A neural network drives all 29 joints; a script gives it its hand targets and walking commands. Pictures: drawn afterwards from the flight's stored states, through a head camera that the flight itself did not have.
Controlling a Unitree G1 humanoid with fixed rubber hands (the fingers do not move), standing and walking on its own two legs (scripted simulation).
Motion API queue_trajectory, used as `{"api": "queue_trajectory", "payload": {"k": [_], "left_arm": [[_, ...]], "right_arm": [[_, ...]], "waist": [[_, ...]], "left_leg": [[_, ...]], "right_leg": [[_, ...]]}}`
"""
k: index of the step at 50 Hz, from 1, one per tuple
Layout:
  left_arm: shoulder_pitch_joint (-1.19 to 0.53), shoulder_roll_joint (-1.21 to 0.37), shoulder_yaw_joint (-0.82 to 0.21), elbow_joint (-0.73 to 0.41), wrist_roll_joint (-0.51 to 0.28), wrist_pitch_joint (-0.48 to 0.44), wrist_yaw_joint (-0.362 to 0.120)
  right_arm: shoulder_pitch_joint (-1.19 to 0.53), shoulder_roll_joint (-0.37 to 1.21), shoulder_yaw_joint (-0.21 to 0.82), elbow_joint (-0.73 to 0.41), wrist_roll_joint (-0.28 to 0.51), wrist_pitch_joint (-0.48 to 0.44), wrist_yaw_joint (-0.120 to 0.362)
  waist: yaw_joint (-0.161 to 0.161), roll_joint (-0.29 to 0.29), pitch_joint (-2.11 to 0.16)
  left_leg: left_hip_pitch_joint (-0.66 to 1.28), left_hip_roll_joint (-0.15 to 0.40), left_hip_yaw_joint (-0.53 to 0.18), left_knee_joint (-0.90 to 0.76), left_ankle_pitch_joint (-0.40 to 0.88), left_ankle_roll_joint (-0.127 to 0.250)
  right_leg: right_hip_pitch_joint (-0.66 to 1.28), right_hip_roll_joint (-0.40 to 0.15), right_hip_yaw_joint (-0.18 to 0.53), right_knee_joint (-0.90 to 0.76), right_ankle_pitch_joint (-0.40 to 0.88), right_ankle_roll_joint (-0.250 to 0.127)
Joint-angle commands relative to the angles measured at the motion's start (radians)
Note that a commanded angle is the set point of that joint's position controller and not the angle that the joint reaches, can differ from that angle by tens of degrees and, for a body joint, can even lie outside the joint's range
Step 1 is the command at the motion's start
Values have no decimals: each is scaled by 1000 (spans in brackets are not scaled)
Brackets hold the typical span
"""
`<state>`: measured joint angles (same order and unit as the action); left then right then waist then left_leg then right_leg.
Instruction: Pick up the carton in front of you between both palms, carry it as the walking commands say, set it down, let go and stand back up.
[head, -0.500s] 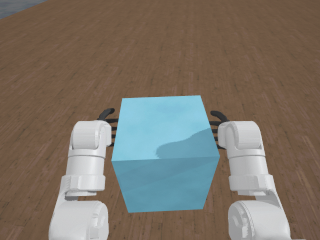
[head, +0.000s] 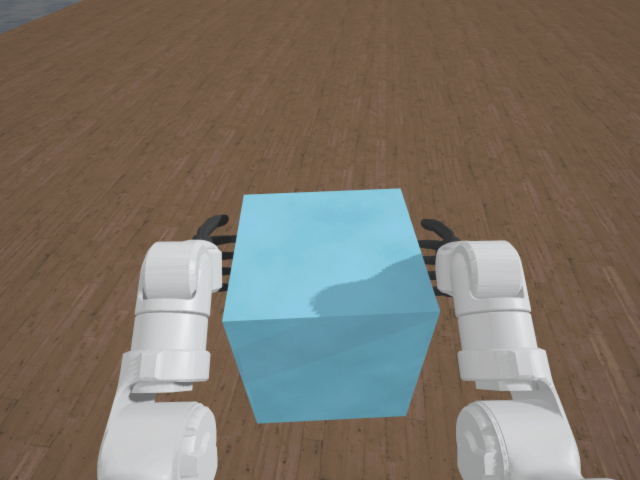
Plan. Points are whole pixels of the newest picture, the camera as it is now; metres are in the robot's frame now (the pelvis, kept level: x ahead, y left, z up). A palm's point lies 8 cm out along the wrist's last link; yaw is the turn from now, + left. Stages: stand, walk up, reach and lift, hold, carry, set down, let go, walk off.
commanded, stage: carry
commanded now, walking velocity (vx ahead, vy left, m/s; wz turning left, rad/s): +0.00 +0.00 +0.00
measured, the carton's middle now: (327, 308) +0.34 +0.00 +0.04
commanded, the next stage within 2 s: none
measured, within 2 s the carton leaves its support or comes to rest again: neither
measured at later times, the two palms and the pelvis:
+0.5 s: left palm (210, 265) +0.34 +0.14 +0.13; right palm (456, 268) +0.34 -0.15 +0.13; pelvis +0.00 -0.01 +0.00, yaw +0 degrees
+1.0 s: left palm (192, 222) +0.38 +0.17 +0.17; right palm (435, 211) +0.39 -0.13 +0.17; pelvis +0.03 +0.00 +0.00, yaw +1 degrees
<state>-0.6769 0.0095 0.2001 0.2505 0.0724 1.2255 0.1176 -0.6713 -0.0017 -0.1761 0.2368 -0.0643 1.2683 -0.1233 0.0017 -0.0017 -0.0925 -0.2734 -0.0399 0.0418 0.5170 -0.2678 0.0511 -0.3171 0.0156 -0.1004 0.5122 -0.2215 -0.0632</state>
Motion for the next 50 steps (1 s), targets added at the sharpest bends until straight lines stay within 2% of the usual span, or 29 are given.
{"api": "queue_trajectory", "payload": {"k": [1, 35, 37, 38, 39, 40, 41, 42, 43, 44, 45, 47, 48, 49, 50], "left_arm": [[-749, -1158, -535, -129, -453, -17, -239], [-751, -1155, -534, -129, -453, -17, -241], [-775, -1151, -541, -150, -461, -17, -240], [-790, -1148, -546, -169, -467, -16, -238], [-806, -1141, -551, -189, -473, -12, -234], [-826, -1130, -555, -207, -479, -7, -229], [-847, -1115, -559, -224, -485, 1, -222], [-863, -1096, -562, -239, -492, 8, -213], [-881, -1068, -558, -257, -496, 13, -204], [-883, -1061, -561, -266, -499, 27, -193], [-889, -1046, -558, -279, -499, 39, -184], [-904, -1029, -551, -284, -502, 63, -173], [-909, -1026, -547, -275, -503, 74, -171], [-905, -1029, -541, -257, -502, 83, -173], [-906, -1031, -534, -236, -498, 92, -176]], "right_arm": [[-797, 1126, 522, -173, 436, -66, 228], [-797, 1128, 525, -175, 436, -65, 227], [-821, 1125, 532, -196, 443, -65, 225], [-845, 1123, 537, -216, 449, -64, 224], [-868, 1118, 543, -235, 458, -59, 221], [-896, 1111, 548, -251, 467, -54, 217], [-924, 1100, 553, -267, 477, -46, 211], [-944, 1084, 554, -281, 488, -37, 205], [-965, 1061, 551, -296, 496, -30, 199], [-957, 1044, 544, -290, 499, -17, 193], [-950, 1028, 535, -288, 499, -5, 189], [-921, 998, 505, -265, 483, 18, 184], [-901, 988, 490, -246, 473, 29, 183], [-886, 978, 475, -223, 463, 39, 184], [-872, 969, 460, -198, 452, 46, 185]], "waist": [[1, 2, -395], [3, -2, -394], [7, -7, -394], [12, -19, -378], [17, -44, -356], [25, -81, -328], [34, -115, -298], [44, -130, -287], [53, -126, -303], [61, -106, -319], [64, -91, -336], [54, -96, -363], [41, -94, -373], [26, -67, -392], [-3, -9, -411]], "left_leg": [[92, 153, -122, -58, 219, 32], [83, 150, -114, -59, 170, 21], [70, 139, -102, -67, 19, 22], [35, 117, -89, -42, -99, 30], [-31, 91, -71, 9, -219, 37], [-122, 66, -48, 78, -285, 40], [-214, 42, -14, 137, -292, 37], [-274, 37, 8, 173, -255, 35], [-284, 45, 5, 206, -224, 33], [-284, 45, 0, 213, -230, 32], [-269, 41, 2, 197, -227, 31], [-176, 20, 33, 93, -177, 31], [-87, 8, 56, -1, -125, 32], [66, 18, 49, -71, -82, 37], [241, 81, -53, -109, -116, 63]], "right_leg": [[187, -155, 142, -46, 232, -26], [197, -162, 153, -70, 244, -33], [190, -164, 161, -102, 49, -38], [183, -166, 187, -131, -137, -52], [184, -183, 242, -166, -328, -77], [201, -217, 320, -207, -476, -108], [231, -262, 389, -243, -550, -140], [260, -310, 448, -253, -553, -170], [266, -339, 487, -260, -521, -191], [271, -346, 491, -262, -481, -202], [279, -340, 465, -254, -423, -204], [269, -297, 359, -207, -273, -185], [234, -262, 294, -166, -239, -164], [144, -221, 223, -107, -237, -130], [-6, -168, 148, -7, -265, -84]]}}
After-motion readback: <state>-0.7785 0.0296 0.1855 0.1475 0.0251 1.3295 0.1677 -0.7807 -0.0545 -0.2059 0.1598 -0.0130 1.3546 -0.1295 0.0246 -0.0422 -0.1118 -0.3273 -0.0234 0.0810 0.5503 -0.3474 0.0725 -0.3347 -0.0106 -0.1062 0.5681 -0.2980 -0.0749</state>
